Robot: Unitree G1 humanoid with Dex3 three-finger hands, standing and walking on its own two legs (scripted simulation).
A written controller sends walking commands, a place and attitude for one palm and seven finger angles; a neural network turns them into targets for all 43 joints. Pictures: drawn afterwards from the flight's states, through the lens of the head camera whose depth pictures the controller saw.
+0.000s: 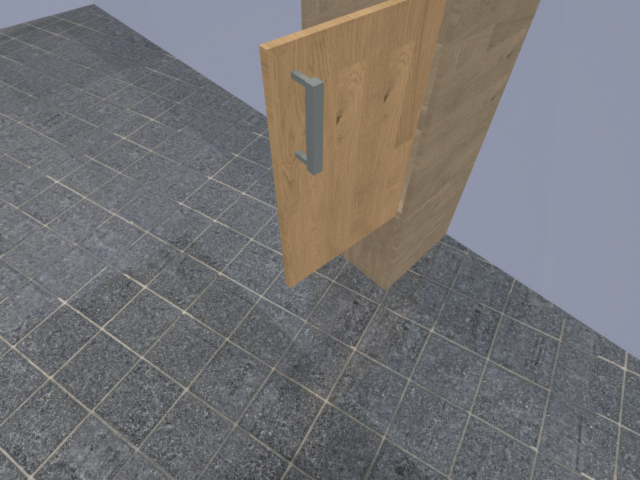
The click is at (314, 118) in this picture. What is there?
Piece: cupboard door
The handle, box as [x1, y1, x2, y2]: [291, 70, 323, 174]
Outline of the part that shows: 291,71 291,77 305,87 306,153 304,154 300,150 298,150 295,152 295,156 307,166 307,169 312,174 315,174 322,170 323,82 315,77 309,78 297,70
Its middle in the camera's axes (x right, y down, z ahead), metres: -0.02 -0.18 +0.61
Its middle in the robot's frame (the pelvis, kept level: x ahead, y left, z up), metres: +0.60 +0.05 +0.11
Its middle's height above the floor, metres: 0.90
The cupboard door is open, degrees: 86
